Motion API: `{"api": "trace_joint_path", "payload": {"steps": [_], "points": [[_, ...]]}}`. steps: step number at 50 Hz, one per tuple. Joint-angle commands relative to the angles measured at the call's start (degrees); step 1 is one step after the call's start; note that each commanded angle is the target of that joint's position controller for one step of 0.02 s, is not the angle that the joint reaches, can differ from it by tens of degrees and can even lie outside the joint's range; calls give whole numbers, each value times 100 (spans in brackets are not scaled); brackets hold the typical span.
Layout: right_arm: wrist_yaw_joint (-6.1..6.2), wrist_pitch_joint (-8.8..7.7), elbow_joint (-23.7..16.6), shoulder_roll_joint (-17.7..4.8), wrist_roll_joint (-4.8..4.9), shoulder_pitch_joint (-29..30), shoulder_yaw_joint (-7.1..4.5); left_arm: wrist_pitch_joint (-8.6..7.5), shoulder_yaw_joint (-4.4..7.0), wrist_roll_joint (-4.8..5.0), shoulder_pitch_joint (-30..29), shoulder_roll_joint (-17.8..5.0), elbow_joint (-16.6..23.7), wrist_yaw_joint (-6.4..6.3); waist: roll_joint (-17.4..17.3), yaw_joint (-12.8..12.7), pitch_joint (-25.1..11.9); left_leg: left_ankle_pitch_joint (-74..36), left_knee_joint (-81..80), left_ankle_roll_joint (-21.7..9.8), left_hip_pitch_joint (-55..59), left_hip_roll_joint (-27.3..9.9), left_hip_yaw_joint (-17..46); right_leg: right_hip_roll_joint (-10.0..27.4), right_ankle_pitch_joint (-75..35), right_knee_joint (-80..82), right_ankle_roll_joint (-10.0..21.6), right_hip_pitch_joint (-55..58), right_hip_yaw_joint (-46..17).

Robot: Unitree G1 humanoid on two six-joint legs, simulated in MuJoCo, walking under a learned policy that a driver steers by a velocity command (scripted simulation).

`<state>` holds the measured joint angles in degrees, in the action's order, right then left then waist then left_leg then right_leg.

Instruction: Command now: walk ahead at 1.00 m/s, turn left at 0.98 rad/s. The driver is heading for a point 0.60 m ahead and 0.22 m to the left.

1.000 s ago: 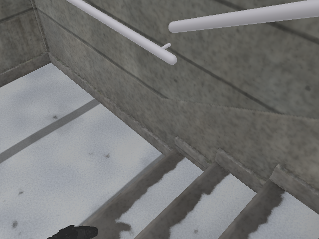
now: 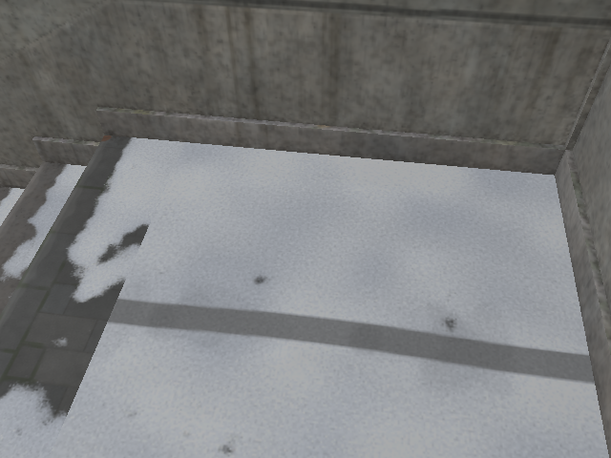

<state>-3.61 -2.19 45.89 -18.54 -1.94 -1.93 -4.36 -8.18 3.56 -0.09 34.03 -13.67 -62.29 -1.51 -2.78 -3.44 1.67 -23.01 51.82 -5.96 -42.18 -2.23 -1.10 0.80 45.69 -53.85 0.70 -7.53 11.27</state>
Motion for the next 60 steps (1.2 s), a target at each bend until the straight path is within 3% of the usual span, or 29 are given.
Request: {"api": "trace_joint_path", "payload": {"steps": [1, 3, 5, 6, 7, 8, 9, 11, 14, 17, 19, 21, 22, 23, 24, 26, 29, 30, 34, 35, 39, 41, 42, 43, 44, 46, 48, 53, 60], "points": [[-107, -4, -70, 551, 45, 295, 305, -76, -91, 40, -813, -296, 482, 10, 798, 337, 649, -1243, -1151, -144, 2456, 396, -1014, 856, -3387, 1443, -66, -2324, -332], [-38, 65, -278, 310, -161, 967, 319, 191, -140, -14, 124, -312, 311, -39, 595, -172, 1057, -42, -1824, -259, 1831, 626, -1320, 1022, -5347, 731, -72, -944, -273], [104, 55, 224, -196, -188, -737, 141, 372, -91, -255, 66, -695, 138, -190, 852, 708, 290, 1033, -2081, -537, 3456, 541, -1182, 1290, -7123, -1827, 86, -756, -354], [146, 126, 856, -506, -67, -2248, -65, 397, 45, -338, -520, -947, 304, -206, 248, 1614, -264, 939, -2525, -843, 5107, 439, -675, 891, -5799, -4109, -38, -1537, -41], [175, 143, 1110, -905, 25, -2862, -210, 421, 17, -360, -1160, -652, 532, -164, -578, 1903, 18, 809, -2738, -1261, 6086, 142, -74, 211, -879, -6287, -23, -3330, 152], [224, 132, 1165, -1386, 39, -3058, -256, 297, -4, -237, -1134, -599, 1189, -198, -731, 1409, -622, -1223, -903, -1617, 7798, -775, 1194, 417, -307, -6430, -79, -5313, -638], [267, 125, 957, -1213, 49, -3158, -183, 195, -44, -176, -1120, -820, 1438, -130, 197, 1452, -1261, 511, -1312, -2028, 8271, -1077, 2351, 689, -568, -5597, -93, -6058, -1223], [481, 102, 714, -726, -131, -2289, -123, 30, -42, -279, -1698, -760, 1615, 31, 876, 926, -656, 4837, -3384, -2090, 6340, -1636, 4262, 680, -1532, -3656, -116, -5823, -1900], [583, -286, 76, -690, -152, -817, -62, 377, 48, -351, -2145, -767, 1740, 129, 1320, -100, 595, 3160, -3901, -1987, 1997, -1375, 3803, 1015, -1946, -846, -585, -3191, -2213], [479, -328, -18, -754, -23, -773, -177, 411, -36, -18, -2015, -469, 1583, 215, 332, -248, -53, 2568, -3389, -1324, 1395, -230, 2523, 554, -3550, 399, -500, -1175, -1666], [386, -287, 38, -747, 100, -979, -225, 354, -45, 84, -2346, -462, 1712, 211, 284, -177, 233, 2918, -3072, -998, 1083, 186, 2156, 160, -3874, 1402, -547, -284, -1304], [292, -263, 40, -789, 134, -1096, -230, 342, 76, 26, -1169, -650, 1390, 123, 521, -799, -345, 1761, -1368, -613, 1092, 630, 1813, -293, -3503, 1888, -512, 1256, -988], [287, -346, -172, -637, 165, -750, -180, 307, 220, -135, 60, -1034, 1121, 69, 865, -1476, -1008, 1414, 406, -415, 676, 978, 1484, 238, -2745, 1877, -410, 2368, -1523], [272, -392, -562, 283, 140, -590, 36, 319, 269, -267, 560, -1466, 1020, -5, 2498, -1293, -1494, 5057, 2744, -306, -57, 1440, 1027, 1869, -1259, 3118, -177, 2671, -4188], [249, -351, -765, 107, 200, -1211, 28, 384, 226, -231, -504, -1369, 1259, 37, 2911, -272, -1585, 4887, 3276, -416, -601, 1069, 789, 2443, -456, 4001, 26, 2269, -6212], [206, -145, -492, 14, 8, -1130, 89, 440, 153, -255, -1566, -747, 1602, 74, 1061, -160, -323, 4132, 3495, -321, -966, 247, 516, 2119, -88, 3645, 289, 1106, -4639], [10, 1, -764, 340, -87, -619, 118, 282, -18, -221, -1177, -244, 1186, 15, 980, 59, 424, 3820, 3058, -90, -1066, -31, 688, 1630, -2334, 3700, 88, 219, -2810], [16, 44, -814, 438, 7, -624, 148, 229, -78, -144, -1020, -2, 1065, 24, 984, 151, 396, 3841, 3042, -39, -1062, 86, 741, 1572, -3741, 3613, 136, 256, -2447], [-29, 151, -1020, 397, 12, -218, 249, 92, -42, -58, -1664, -402, 1303, 81, 1012, 620, 374, 3008, 126, 339, 397, 268, 167, 1205, -7138, 3894, 194, -512, -689], [45, 38, -1013, 427, 713, -139, 193, 107, 89, 56, -2145, -856, 1409, -39, 915, 568, 123, 2485, -434, 429, 1071, 196, 54, 1048, -7212, 3838, 354, -681, -429], [32, 13, -819, -40, 257, -434, 25, 138, 154, 252, -1675, -1231, 1273, -165, 964, 924, -465, 2069, -1573, 56, 2741, 702, -141, 1354, -9081, 3097, 365, 132, -483], [125, 2, -375, -364, 221, -1508, -141, 198, 143, 285, -1779, -1210, 1249, -216, 834, 1548, -672, 1187, -2748, -334, 3987, 652, 56, 1027, -8440, 1111, 100, 61, -419], [202, -67, -177, -875, 168, -1767, -220, 177, 43, 0, -1632, -814, 1451, -230, -750, 1312, -945, -1815, -2098, -628, 5340, -253, 1032, 303, -3072, -1196, -165, -1395, -469], [234, -191, -482, -841, -139, -1349, -66, 119, -221, 40, -78, -139, 1362, -54, -1447, 407, -2545, -4023, -1757, -2062, 6708, -1982, 3380, -195, -519, -3133, -251, -2593, -1437], [197, -172, -529, -492, -130, -1478, -56, 109, -108, 136, -266, -707, 1239, 31, -305, 861, -3034, -2843, -2405, -2174, 6136, -1977, 3482, -158, -864, -3417, -258, -2426, -2072], [161, -237, -514, -186, 244, -529, 26, 280, -58, 90, -1314, -746, 1468, -123, 694, 484, -1407, -960, -2935, -1479, 4378, -1395, 2446, 348, -1712, -2522, -348, -2774, -1692], [151, -229, -398, -120, 186, -307, 58, 448, -8, 33, -1516, -802, 1527, -228, 578, 213, -971, -702, -3232, -1256, 3225, -1059, 2021, 521, -2043, -1744, -461, -2124, -1683], [311, -116, -238, -123, 59, -249, 38, 604, -63, 12, -1664, -487, 1508, -185, 8, 29, -1142, -941, -3275, -1023, 2547, -626, 1087, 384, -2606, 273, -650, -1137, -1444], [435, 165, -233, 137, 169, -46, 156, 747, -111, -30, -2392, -598, 1489, -80, -346, 25, -598, 3462, -3341, -410, 2187, -329, 1411, 227, -3950, 2643, -498, -71, -1380]]}}
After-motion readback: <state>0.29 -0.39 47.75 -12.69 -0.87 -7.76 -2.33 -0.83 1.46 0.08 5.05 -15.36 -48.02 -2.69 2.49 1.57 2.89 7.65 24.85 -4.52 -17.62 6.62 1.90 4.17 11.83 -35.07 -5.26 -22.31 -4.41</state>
